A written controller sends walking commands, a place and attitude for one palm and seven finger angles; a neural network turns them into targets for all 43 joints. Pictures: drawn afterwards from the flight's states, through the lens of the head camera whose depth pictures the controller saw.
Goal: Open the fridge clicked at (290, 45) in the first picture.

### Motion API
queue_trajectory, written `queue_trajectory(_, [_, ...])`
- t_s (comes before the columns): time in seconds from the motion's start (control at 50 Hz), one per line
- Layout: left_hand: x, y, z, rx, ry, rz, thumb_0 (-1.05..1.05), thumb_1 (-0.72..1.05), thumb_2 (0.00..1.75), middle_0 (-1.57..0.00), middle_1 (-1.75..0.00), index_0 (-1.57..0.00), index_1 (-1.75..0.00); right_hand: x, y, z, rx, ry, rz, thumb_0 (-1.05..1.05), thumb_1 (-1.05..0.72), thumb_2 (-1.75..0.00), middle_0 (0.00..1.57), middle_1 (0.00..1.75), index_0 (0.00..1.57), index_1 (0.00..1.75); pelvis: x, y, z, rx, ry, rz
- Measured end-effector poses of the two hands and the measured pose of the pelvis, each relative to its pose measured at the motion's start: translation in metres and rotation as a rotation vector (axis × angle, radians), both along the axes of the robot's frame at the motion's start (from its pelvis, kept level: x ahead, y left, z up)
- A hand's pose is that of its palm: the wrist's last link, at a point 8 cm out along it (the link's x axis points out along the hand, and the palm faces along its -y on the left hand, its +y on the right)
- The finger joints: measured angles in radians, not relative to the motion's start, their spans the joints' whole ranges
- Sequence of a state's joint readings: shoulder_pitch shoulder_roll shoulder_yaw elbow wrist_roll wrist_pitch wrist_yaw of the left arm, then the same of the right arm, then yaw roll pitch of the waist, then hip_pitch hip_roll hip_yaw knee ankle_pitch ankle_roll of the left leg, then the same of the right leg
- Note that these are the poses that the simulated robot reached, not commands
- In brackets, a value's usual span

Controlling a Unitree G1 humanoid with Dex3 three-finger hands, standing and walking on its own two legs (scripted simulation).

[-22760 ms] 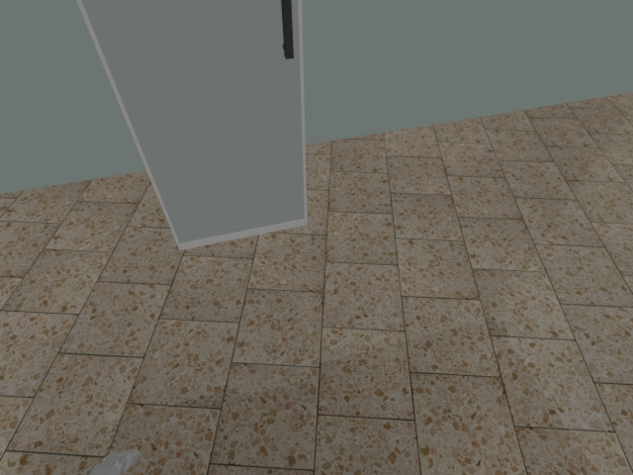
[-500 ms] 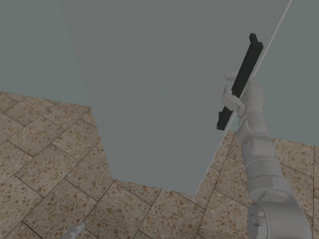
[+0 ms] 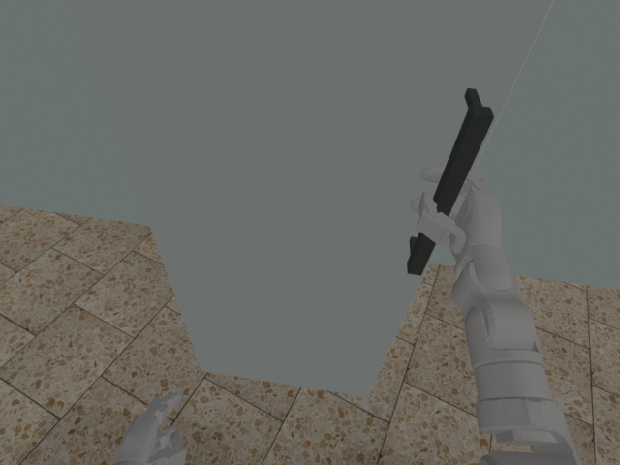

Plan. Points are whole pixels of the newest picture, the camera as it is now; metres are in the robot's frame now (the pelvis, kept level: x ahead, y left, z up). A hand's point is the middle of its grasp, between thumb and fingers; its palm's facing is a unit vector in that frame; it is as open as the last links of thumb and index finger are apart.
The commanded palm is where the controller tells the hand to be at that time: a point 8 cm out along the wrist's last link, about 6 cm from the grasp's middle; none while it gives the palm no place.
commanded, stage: pull the door a little, standing still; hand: right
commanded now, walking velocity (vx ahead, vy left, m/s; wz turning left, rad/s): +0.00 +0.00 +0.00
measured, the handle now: (439, 194) +0.44 -0.13 +0.15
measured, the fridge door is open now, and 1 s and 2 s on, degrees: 0 28 63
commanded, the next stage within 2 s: walk backward, drawing the door open in 0.16 s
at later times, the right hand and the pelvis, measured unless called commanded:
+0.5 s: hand (418, 285) +0.29 -0.08 +0.15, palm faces -0.04 +0.99 -0.16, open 6.3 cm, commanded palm +0.26 -0.14 +0.15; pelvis +0.02 +0.01 +0.00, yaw +2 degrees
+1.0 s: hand (362, 368) +0.19 -0.02 +0.15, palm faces +0.06 +0.99 -0.15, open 6.5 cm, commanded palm +0.15 -0.07 +0.15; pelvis -0.08 +0.10 -0.01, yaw -8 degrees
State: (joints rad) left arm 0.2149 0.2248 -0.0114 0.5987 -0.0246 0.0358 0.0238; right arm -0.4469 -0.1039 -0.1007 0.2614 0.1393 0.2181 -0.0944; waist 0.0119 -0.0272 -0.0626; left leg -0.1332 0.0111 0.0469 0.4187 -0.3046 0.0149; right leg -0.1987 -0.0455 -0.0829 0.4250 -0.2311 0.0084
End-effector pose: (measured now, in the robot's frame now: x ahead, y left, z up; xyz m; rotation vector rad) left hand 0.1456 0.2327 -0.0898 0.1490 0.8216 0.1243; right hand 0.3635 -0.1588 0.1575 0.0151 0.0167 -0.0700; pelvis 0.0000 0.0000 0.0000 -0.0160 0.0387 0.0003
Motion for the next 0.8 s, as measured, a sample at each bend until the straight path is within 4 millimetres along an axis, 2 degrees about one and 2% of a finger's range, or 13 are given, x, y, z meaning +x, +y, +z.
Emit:
queue_trajectory(0.16, [0.015, -0.004, 0.004, -0.033, -0.029, 0.002, 0.02, 0.91, 0.9, -0.2, -0.3, -0.2, -0.29, -0.019, 0.001, -0.002, -0.012, -0.04, 0.028, 0.01, -0.75, -0.77, 0.3, 1.39, 0.29, 1.37, 0.016, 0.001, 0.0, -0.003, 0.001, 0.026])
queue_trajectory(0.3, [0.039, -0.006, 0.014, -0.049, -0.06, -0.01, 0.02, 0.91, 0.9, -0.2, -0.3, -0.2, -0.29, -0.064, 0.01, 0.0, -0.041, -0.052, 0.086, 0.02, -0.72, -0.74, 0.3, 1.36, 0.28, 1.34, 0.033, 0.002, 0.005, -0.002, -0.001, 0.048])
queue_trajectory(0.38, [0.058, -0.005, 0.013, -0.003, -0.074, -0.034, 0.02, 0.91, 0.9, -0.2, -0.3, -0.2, -0.29, -0.077, 0.013, -0.001, -0.143, -0.151, 0.134, 0.0, -0.65, -0.75, 0.35, 1.37, 0.31, 1.36, 0.032, 0.004, 0.0, -0.008, 0.018, 0.044])
queue_trajectory(0.44, [0.064, -0.004, 0.011, 0.004, -0.071, -0.042, 0.02, 0.91, 0.9, -0.2, -0.3, -0.2, -0.29, -0.086, 0.016, -0.001, -0.168, -0.181, 0.136, -0.01, -0.62, -0.75, 0.39, 1.38, 0.34, 1.37, 0.026, 0.005, -0.002, -0.005, 0.022, 0.036])
queue_trajectory(0.52, [0.056, -0.004, 0.011, -0.028, -0.063, -0.035, 0.01, 0.91, 0.9, -0.19, -0.3, -0.2, -0.29, -0.099, 0.022, 0.0, -0.187, -0.172, 0.115, -0.02, -0.62, -0.75, 0.42, 1.39, 0.35, 1.39, 0.017, 0.011, 0.003, -0.008, 0.005, 0.034])
queue_trajectory(0.62, [0.036, 0.002, 0.004, -0.074, -0.052, -0.04, 0.01, 0.91, 0.9, -0.2, -0.3, -0.2, -0.29, -0.114, 0.03, 0.001, -0.218, -0.158, 0.057, -0.03, -0.61, -0.75, 0.44, 1.39, 0.33, 1.4, 0.008, 0.03, 0.003, -0.022, -0.008, 0.026])
queue_trajectory(0.72, [0.012, 0.021, -0.011, -0.077, -0.023, -0.047, 0.01, 0.91, 0.9, -0.2, -0.3, -0.2, -0.3, -0.133, 0.041, 0.0, -0.247, -0.169, 0.01, -0.05, -0.61, -0.75, 0.45, 1.4, 0.3, 1.4, -0.012, 0.053, -0.002, -0.034, -0.015, -0.005])
queue_trajectory(0.8, [-0.006, 0.04, -0.021, -0.022, 0.01, -0.056, 0.02, 0.91, 0.9, -0.2, -0.3, -0.2, -0.29, -0.152, 0.052, -0.002, -0.237, -0.204, 0.007, -0.05, -0.61, -0.74, 0.45, 1.4, 0.3, 1.4, -0.03, 0.063, -0.006, -0.03, -0.019, -0.027])
